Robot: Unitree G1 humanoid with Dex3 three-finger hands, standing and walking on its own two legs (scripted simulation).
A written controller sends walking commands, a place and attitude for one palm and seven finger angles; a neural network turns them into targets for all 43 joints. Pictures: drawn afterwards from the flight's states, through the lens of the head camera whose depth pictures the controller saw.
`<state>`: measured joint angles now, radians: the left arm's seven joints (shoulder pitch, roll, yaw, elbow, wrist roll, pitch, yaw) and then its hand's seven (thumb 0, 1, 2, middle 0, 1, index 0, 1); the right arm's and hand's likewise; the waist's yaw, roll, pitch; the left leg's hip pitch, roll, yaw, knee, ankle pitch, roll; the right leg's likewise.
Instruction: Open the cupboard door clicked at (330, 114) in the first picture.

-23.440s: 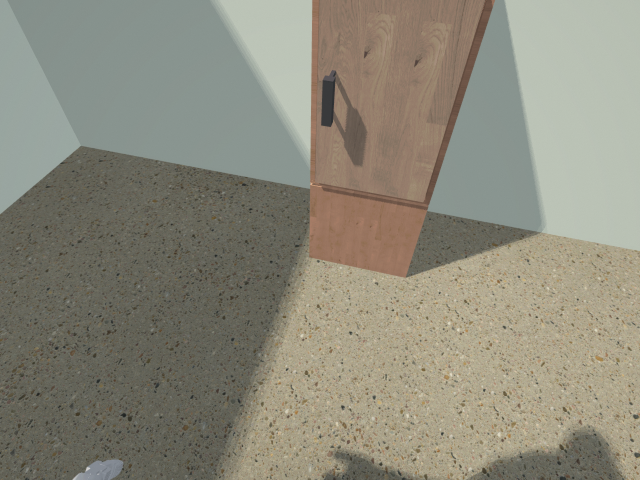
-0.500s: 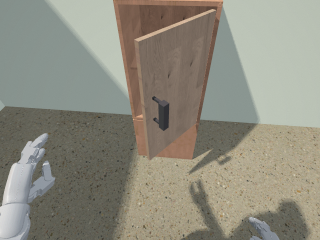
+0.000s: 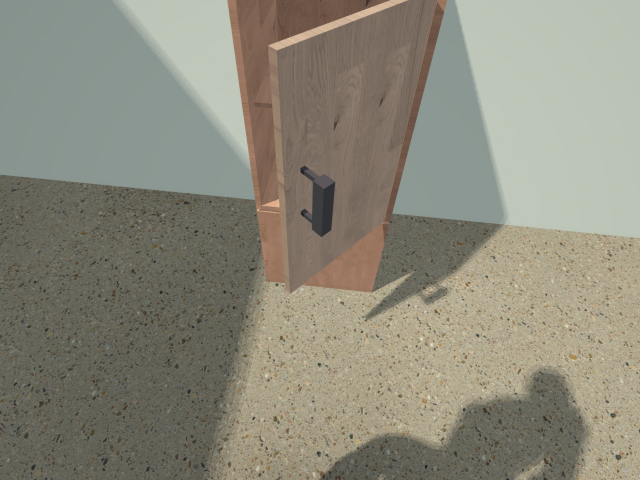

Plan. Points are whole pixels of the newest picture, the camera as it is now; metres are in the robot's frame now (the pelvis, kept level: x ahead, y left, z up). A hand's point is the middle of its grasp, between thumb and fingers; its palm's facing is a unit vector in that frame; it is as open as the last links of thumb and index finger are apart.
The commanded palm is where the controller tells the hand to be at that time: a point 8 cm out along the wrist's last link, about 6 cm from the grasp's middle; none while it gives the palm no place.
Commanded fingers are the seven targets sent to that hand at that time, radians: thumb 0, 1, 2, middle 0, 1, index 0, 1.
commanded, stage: let the arm hang, fingers relaxed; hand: left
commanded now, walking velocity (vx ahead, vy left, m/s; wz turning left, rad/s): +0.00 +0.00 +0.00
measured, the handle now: (314, 200) +0.57 +0.05 -0.03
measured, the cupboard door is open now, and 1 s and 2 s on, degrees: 50 50 50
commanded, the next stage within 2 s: look to check the result in 0.52 s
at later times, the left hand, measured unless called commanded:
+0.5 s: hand out of the picture +0.05 +0.17 -0.17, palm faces +0.00 -0.98 -0.21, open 7.3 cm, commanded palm none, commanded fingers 0.00 0.90 0.90 -0.20 -0.30 -0.20 -0.30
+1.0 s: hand out of the picture +0.02 +0.15 -0.17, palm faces +0.03 -0.98 -0.21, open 7.4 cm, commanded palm none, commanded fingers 0.00 0.90 0.90 -0.20 -0.30 -0.20 -0.30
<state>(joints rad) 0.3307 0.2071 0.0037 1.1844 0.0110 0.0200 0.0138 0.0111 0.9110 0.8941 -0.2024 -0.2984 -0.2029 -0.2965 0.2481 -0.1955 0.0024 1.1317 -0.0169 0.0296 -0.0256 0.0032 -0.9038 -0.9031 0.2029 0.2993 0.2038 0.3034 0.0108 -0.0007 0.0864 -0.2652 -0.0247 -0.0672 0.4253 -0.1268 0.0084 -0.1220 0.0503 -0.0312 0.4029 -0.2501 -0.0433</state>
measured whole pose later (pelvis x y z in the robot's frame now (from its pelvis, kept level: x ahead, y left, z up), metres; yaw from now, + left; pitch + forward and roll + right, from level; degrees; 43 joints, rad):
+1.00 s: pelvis +0.04 -0.02 +0.00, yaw -1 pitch -2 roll +1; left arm 0.29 0.14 0.01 1.15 0.01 -0.01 0.04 0.00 0.91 0.89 -0.20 -0.30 -0.20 -0.30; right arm 0.24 -0.15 0.00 1.15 -0.02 0.01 -0.04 0.00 -0.91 -0.90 0.20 0.30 0.20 0.30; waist 0.00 0.01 0.06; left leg -0.20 -0.01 -0.06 0.42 -0.19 -0.02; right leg -0.06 0.07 -0.02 0.39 -0.30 -0.07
